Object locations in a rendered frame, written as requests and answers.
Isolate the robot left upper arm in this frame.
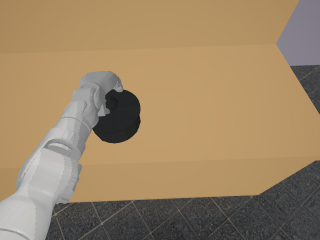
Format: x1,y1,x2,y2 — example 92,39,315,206
0,148,82,240

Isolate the robot left forearm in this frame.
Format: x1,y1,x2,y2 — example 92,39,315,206
16,81,106,191

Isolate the table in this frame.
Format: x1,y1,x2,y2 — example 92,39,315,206
0,0,320,203

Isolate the left robot hand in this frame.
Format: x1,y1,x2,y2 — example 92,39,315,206
79,71,123,117

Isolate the knob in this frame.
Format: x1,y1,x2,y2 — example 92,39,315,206
105,96,118,111

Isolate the lid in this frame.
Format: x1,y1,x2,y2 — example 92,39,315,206
92,89,141,134

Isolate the pot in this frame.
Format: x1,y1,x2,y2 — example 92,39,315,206
92,116,141,144

